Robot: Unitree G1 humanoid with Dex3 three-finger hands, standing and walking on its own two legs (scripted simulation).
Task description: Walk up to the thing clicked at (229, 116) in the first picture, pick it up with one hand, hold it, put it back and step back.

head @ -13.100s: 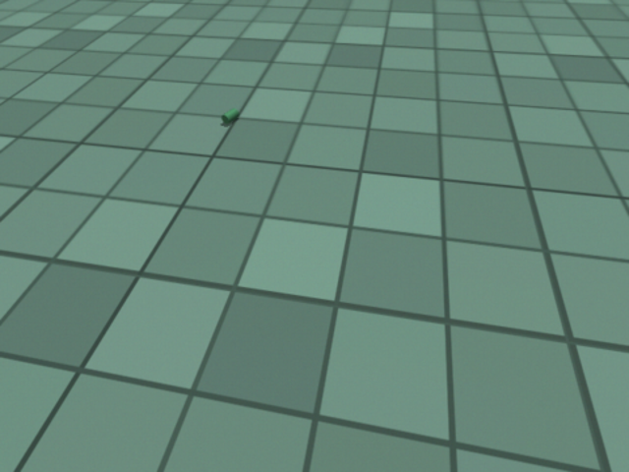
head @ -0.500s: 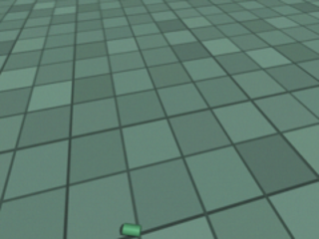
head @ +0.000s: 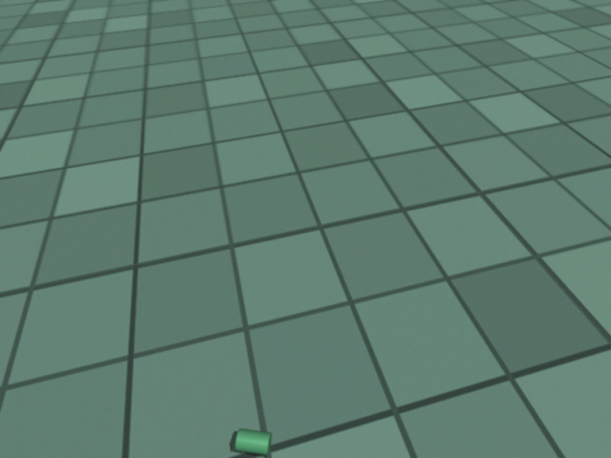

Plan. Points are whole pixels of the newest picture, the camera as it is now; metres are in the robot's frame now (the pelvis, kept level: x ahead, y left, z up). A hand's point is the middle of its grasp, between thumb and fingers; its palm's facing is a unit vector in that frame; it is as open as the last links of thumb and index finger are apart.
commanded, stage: stand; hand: left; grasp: from above
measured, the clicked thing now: (253, 441) +0.34 +0.19 -0.75
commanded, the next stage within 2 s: rise first in 0.82 s
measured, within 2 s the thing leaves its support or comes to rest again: neither
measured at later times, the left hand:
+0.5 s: hand out of the picture +0.06 +0.26 -0.16, palm faces -0.03 -0.94 -0.35, open 7.4 cm
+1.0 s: hand out of the picture +0.09 +0.26 -0.16, palm faces +0.04 -0.94 -0.34, open 7.5 cm
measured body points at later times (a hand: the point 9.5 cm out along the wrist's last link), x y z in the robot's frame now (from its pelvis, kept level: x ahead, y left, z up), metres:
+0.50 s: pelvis +0.00 +0.00 +0.00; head +0.01 +0.00 +0.45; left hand +0.07 +0.30 -0.13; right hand +0.07 -0.30 -0.13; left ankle -0.01 +0.12 -0.75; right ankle -0.02 -0.13 -0.75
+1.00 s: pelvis +0.00 +0.00 +0.00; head +0.02 +0.00 +0.45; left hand +0.09 +0.30 -0.13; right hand +0.09 -0.29 -0.13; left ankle -0.01 +0.12 -0.75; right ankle -0.01 -0.13 -0.75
